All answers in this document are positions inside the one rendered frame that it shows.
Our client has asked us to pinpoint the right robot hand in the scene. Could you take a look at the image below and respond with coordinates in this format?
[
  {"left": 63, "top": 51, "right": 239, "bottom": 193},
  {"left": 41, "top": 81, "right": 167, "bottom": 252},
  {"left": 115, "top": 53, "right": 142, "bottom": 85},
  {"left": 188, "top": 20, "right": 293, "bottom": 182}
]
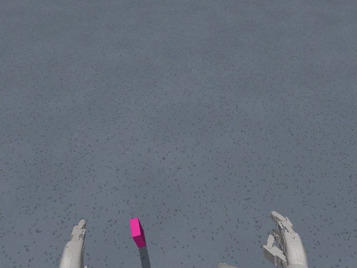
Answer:
[{"left": 263, "top": 211, "right": 308, "bottom": 268}]

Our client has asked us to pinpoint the left robot hand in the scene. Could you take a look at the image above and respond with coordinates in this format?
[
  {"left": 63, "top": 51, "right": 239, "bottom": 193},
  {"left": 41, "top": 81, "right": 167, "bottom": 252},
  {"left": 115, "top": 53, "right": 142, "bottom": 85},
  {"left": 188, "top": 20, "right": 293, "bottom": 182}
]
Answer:
[{"left": 59, "top": 219, "right": 87, "bottom": 268}]

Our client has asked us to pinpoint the carton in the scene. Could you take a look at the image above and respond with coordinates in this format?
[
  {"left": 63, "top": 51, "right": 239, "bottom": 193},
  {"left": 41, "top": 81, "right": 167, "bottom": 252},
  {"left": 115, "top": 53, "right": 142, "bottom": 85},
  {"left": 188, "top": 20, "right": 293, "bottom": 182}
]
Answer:
[{"left": 130, "top": 218, "right": 146, "bottom": 248}]

